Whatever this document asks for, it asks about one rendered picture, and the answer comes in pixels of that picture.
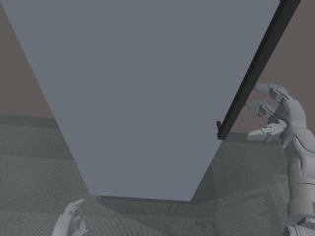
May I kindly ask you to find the handle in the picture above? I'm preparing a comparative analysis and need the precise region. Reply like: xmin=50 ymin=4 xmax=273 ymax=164
xmin=217 ymin=0 xmax=301 ymax=141

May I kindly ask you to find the right robot forearm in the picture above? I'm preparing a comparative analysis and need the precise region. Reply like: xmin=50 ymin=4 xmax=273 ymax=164
xmin=281 ymin=128 xmax=315 ymax=230

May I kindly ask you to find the fridge door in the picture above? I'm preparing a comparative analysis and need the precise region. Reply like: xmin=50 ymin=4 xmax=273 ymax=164
xmin=0 ymin=0 xmax=281 ymax=202

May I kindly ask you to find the left robot hand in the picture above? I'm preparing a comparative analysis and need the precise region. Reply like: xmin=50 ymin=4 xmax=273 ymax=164
xmin=50 ymin=199 xmax=89 ymax=236

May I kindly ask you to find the robot right upper arm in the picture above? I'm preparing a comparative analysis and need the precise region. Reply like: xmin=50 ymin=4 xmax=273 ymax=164
xmin=283 ymin=224 xmax=315 ymax=236

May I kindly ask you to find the right robot hand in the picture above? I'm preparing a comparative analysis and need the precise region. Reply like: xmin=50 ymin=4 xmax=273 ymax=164
xmin=244 ymin=84 xmax=307 ymax=143

